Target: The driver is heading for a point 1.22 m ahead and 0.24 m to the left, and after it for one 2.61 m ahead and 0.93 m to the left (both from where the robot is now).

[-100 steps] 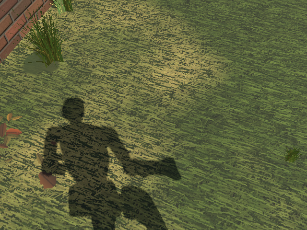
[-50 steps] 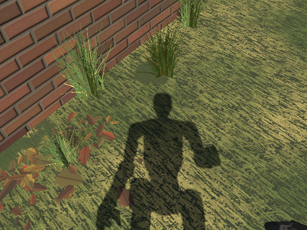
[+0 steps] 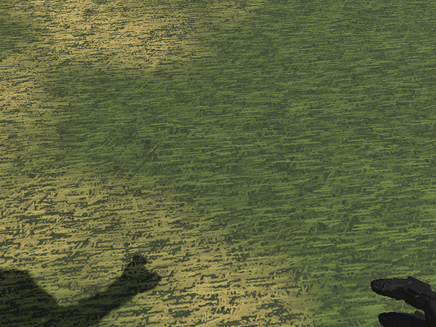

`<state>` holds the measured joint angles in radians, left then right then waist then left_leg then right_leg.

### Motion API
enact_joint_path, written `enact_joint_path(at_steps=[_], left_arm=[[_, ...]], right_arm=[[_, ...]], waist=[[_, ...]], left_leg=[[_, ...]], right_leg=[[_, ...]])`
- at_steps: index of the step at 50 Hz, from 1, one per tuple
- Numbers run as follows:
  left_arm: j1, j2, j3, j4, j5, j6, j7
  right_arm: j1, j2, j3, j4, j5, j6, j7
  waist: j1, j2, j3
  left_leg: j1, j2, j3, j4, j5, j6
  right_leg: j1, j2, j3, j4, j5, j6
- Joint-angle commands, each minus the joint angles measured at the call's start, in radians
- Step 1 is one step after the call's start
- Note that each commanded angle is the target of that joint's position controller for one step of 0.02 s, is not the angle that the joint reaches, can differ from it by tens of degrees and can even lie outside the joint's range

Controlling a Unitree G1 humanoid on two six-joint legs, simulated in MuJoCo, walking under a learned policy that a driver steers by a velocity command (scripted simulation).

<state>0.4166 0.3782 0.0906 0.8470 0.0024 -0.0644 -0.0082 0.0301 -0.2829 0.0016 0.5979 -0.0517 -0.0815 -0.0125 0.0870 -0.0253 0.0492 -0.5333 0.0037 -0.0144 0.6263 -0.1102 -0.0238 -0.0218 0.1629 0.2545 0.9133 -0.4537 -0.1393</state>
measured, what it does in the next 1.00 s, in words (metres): walks ahead, turning left: right foot, then left foot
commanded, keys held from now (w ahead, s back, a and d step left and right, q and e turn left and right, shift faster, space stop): w+shift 0.42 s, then w+q+shift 0.58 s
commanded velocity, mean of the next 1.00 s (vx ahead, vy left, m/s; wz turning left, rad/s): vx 1.00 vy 0.00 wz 0.21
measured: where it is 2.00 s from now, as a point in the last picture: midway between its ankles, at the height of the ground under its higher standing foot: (212, 58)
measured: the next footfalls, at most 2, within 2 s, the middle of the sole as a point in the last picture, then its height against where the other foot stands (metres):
right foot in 0.40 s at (282, 293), level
left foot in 0.84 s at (252, 171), level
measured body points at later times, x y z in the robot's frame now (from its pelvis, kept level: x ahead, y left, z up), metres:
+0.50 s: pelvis +0.46 -0.04 +0.01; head +0.49 -0.04 +0.46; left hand +0.67 +0.19 -0.09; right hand +0.40 -0.29 -0.12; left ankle +0.27 +0.13 -0.58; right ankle +0.51 -0.10 -0.71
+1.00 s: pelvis +0.94 -0.03 +0.01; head +0.96 -0.04 +0.46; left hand +1.06 +0.24 -0.07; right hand +1.03 -0.31 -0.12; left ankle +0.96 -0.01 -0.71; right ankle +0.91 -0.21 -0.59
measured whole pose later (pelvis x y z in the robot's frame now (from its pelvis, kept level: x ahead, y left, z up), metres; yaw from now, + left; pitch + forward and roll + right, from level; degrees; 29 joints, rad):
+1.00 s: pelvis +0.94 -0.03 +0.01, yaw +16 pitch -1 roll +1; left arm 0.12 0.22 -0.03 0.70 0.06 -0.10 0.01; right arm 0.38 -0.33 -0.07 0.88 -0.01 -0.01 0.01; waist -0.04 0.02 0.04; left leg -0.28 -0.23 0.02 0.53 -0.23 0.20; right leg -0.49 -0.07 0.11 1.39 -0.35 0.03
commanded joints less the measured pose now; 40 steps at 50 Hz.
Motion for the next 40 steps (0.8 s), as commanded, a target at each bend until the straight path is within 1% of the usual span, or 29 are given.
enact_joint_path(at_steps=[1, 2, 3, 4, 6, 7, 10, 13, 15, 17, 18, 19, 20, 21, 22, 23, 24, 25, 26, 27, 28, 30, 32, 34, 35, 36, 37, 39, 40], left_arm=[[-0.025, 0.023, -0.035, -0.110, 0.010, -0.020, 0.003], [-0.099, 0.038, -0.035, -0.115, 0.028, -0.012, -0.009], [-0.165, 0.031, -0.037, -0.131, 0.038, -0.006, -0.020], [-0.200, 0.009, -0.043, -0.158, 0.046, 0.000, -0.033], [-0.225, -0.031, -0.062, -0.179, 0.047, 0.012, -0.045], [-0.255, -0.037, -0.068, -0.196, 0.049, 0.016, -0.049], [-0.402, -0.020, -0.083, -0.264, 0.048, 0.012, -0.060], [-0.519, -0.040, -0.106, -0.302, 0.038, 0.002, -0.086], [-0.540, -0.040, -0.109, -0.298, 0.037, 0.001, -0.084], [-0.495, -0.012, -0.099, -0.278, 0.048, 0.001, -0.063], [-0.398, 0.016, -0.086, -0.250, 0.054, 0.001, -0.050], [-0.195, 0.049, -0.066, -0.183, 0.051, 0.002, -0.035], [-0.007, 0.104, -0.039, -0.122, 0.057, 0.004, -0.016], [0.063, 0.190, -0.012, -0.098, 0.075, 0.003, 0.004], [0.053, 0.204, -0.003, -0.117, 0.059, 0.007, 0.006], [-0.019, 0.138, -0.007, -0.101, 0.043, 0.003, 0.006], [-0.070, 0.086, -0.017, -0.085, 0.039, -0.010, 0.006], [-0.114, 0.041, -0.024, -0.076, 0.047, -0.021, 0.002], [-0.126, 0.020, -0.031, -0.070, 0.042, -0.032, 0.005], [-0.118, -0.019, -0.041, -0.054, 0.035, -0.042, 0.002], [-0.113, -0.031, -0.044, -0.041, 0.023, -0.054, 0.001], [-0.092, -0.034, -0.045, -0.017, 0.009, -0.072, -0.004], [-0.086, -0.042, -0.048, -0.005, 0.014, -0.082, -0.009], [-0.070, -0.043, -0.054, 0.006, 0.012, -0.087, -0.006], [-0.067, -0.017, -0.052, 0.009, 0.010, -0.090, 0.001], [-0.042, -0.011, -0.054, 0.019, 0.006, -0.091, 0.009], [-0.020, 0.013, -0.052, 0.023, 0.005, -0.091, 0.018], [-0.015, 0.075, -0.039, 0.014, 0.012, -0.073, 0.049], [-0.043, 0.104, -0.029, 0.000, 0.020, -0.054, 0.062]], right_arm=[[0.288, -0.191, -0.098, 0.042, -0.007, 0.005, 0.005], [0.259, -0.133, -0.086, 0.056, 0.002, 0.006, 0.012], [0.271, -0.111, -0.080, 0.084, -0.004, 0.004, 0.015], [0.309, -0.091, -0.069, 0.126, -0.005, -0.004, 0.014], [0.363, -0.070, -0.060, 0.187, 0.011, -0.024, 0.022], [0.378, -0.079, -0.061, 0.204, 0.020, -0.033, 0.025], [0.389, -0.115, -0.064, 0.224, 0.027, -0.046, 0.027], [0.414, -0.138, -0.064, 0.246, 0.039, -0.052, 0.032], [0.456, -0.163, -0.065, 0.277, 0.043, -0.052, 0.036], [0.486, -0.211, -0.071, 0.299, 0.041, -0.043, 0.026], [0.490, -0.237, -0.074, 0.308, 0.037, -0.032, 0.016], [0.472, -0.249, -0.076, 0.310, 0.033, -0.016, 0.005], [0.446, -0.231, -0.070, 0.297, 0.036, -0.008, 0.002], [0.497, -0.082, -0.041, 0.255, 0.034, -0.010, 0.015], [0.536, -0.078, -0.040, 0.219, 0.064, -0.016, 0.018], [0.390, -0.146, -0.057, 0.197, 0.060, -0.015, 0.009], [0.348, -0.118, -0.048, 0.190, 0.061, -0.017, 0.015], [0.340, -0.095, -0.043, 0.206, 0.054, -0.007, 0.022], [0.376, -0.078, -0.041, 0.218, 0.043, 0.010, 0.031], [0.399, -0.058, -0.039, 0.238, 0.032, 0.031, 0.043], [0.387, -0.044, -0.039, 0.235, 0.028, 0.047, 0.052], [0.271, -0.036, -0.039, 0.197, 0.025, 0.063, 0.064], [0.164, -0.019, -0.029, 0.154, 0.036, 0.060, 0.070], [0.083, -0.016, -0.020, 0.126, 0.043, 0.050, 0.080], [0.050, -0.010, -0.013, 0.110, 0.044, 0.046, 0.088], [0.015, -0.017, -0.011, 0.104, 0.043, 0.044, 0.094], [0.008, -0.023, -0.010, 0.101, 0.040, 0.042, 0.097], [0.090, -0.066, -0.020, 0.126, 0.036, 0.046, 0.097], [0.207, -0.104, -0.033, 0.158, 0.035, 0.050, 0.091]], waist=[[-0.138, 0.236, -0.248], [-0.138, 0.088, -0.155], [-0.136, 0.033, -0.107], [-0.123, 0.053, -0.071], [-0.103, 0.097, -0.030], [-0.094, 0.095, -0.004], [-0.091, 0.083, 0.061], [-0.105, 0.071, 0.089], [-0.106, 0.067, 0.093], [-0.072, 0.119, 0.018], [-0.017, 0.155, -0.057], [0.079, 0.170, -0.162], [0.165, 0.153, -0.244], [0.089, -0.085, -0.355], [0.047, -0.184, -0.503], [0.041, -0.033, -0.308], [0.000, -0.001, -0.150], [-0.044, 0.054, -0.072], [-0.085, 0.017, -0.054], [-0.108, 0.000, -0.037], [-0.122, -0.018, -0.012], [-0.114, -0.019, 0.054], [-0.108, -0.028, 0.091], [-0.100, -0.005, 0.091], [-0.102, -0.001, 0.088], [-0.091, 0.022, 0.093], [-0.095, 0.010, 0.074], [-0.151, -0.057, -0.011], [-0.219, -0.086, -0.077]], left_leg=[[0.764, 0.377, -0.819, -0.394, -0.743, 0.200], [0.630, 0.331, -0.648, -0.379, -0.590, 0.200], [0.547, 0.285, -0.525, -0.379, -0.451, 0.183], [0.492, 0.251, -0.435, -0.388, -0.368, 0.177], [0.450, 0.233, -0.350, -0.423, -0.269, 0.175], [0.441, 0.238, -0.314, -0.449, -0.232, 0.178], [0.399, 0.219, -0.155, -0.539, -0.071, 0.181], [0.297, 0.186, -0.002, -0.659, 0.143, 0.159], [0.382, 0.195, 0.047, -0.654, 0.373, 0.156], [0.535, 0.209, 0.090, -0.488, 0.868, 0.145], [0.570, 0.224, 0.106, -0.322, 1.037, 0.133], [0.537, 0.223, 0.115, -0.080, 1.087, 0.120], [0.370, 0.183, 0.115, 0.224, 0.894, 0.107], [0.068, 0.058, 0.099, 0.633, 0.003, 0.099], [-0.140, -0.048, -0.061, 0.876, -0.365, 0.107], [-0.245, 0.024, -0.089, 0.847, -0.241, 0.126], [-0.235, 0.059, -0.069, 0.772, -0.165, 0.121], [-0.185, 0.093, -0.073, 0.712, -0.145, 0.117], [-0.118, 0.110, -0.080, 0.672, -0.134, 0.108], [-0.072, 0.130, -0.083, 0.643, -0.129, 0.100], [-0.081, 0.136, -0.079, 0.626, -0.127, 0.093], [-0.167, 0.146, -0.055, 0.570, -0.047, 0.087], [-0.177, 0.124, 0.003, 0.448, 0.081, 0.090], [-0.134, 0.085, 0.090, 0.306, 0.194, 0.107], [-0.090, 0.077, 0.118, 0.209, 0.242, 0.120], [-0.062, 0.043, 0.165, 0.147, 0.278, 0.133], [-0.019, 0.004, 0.199, 0.096, 0.299, 0.149], [0.093, -0.075, 0.237, 0.060, 0.238, 0.174], [0.214, -0.110, 0.236, 0.067, 0.173, 0.189]], right_leg=[[-0.696, -0.104, -0.090, 0.514, 0.136, 0.013], [-0.670, -0.135, -0.114, 0.463, 0.196, 0.025], [-0.655, -0.155, -0.121, 0.415, 0.195, 0.028], [-0.654, -0.167, -0.107, 0.380, 0.185, 0.032], [-0.678, -0.180, -0.086, 0.320, 0.167, 0.038], [-0.717, -0.185, -0.080, 0.286, 0.172, 0.042], [-0.766, -0.187, -0.122, 0.095, 0.301, 0.063], [-0.535, -0.186, -0.285, -0.177, 0.472, 0.049], [-0.467, -0.175, -0.335, -0.250, 0.501, 0.019], [-0.388, -0.110, -0.379, -0.281, 0.403, -0.009], [-0.278, -0.080, -0.378, -0.283, 0.326, -0.026], [-0.067, -0.057, -0.365, -0.309, 0.285, -0.045], [0.182, -0.124, -0.287, -0.329, 0.244, -0.066], [0.435, -0.404, 0.079, -0.352, -0.045, -0.104], [0.526, -0.578, 0.562, -0.541, -0.133, -0.165], [0.394, -0.507, 0.415, -0.595, -0.073, -0.121], [0.210, -0.481, 0.262, -0.623, 0.063, -0.107], [0.069, -0.435, 0.147, -0.657, 0.166, -0.074], [-0.032, -0.418, 0.072, -0.683, 0.215, -0.054], [-0.100, -0.390, 0.003, -0.723, 0.220, -0.029], [-0.130, -0.382, -0.042, -0.762, 0.223, -0.022], [-0.138, -0.357, -0.173, -0.810, 0.386, 0.020], [-0.163, -0.298, -0.325, -0.832, 0.585, 0.057], [-0.143, -0.262, -0.435, -0.830, 0.793, 0.090], [-0.133, -0.274, -0.458, -0.846, 0.830, 0.100], [-0.091, -0.276, -0.484, -0.844, 0.960, 0.114], [-0.034, -0.289, -0.498, -0.807, 1.154, 0.129], [0.085, -0.321, -0.510, -0.635, 1.510, 0.158], [0.099, -0.341, -0.503, -0.476, 1.631, 0.164]])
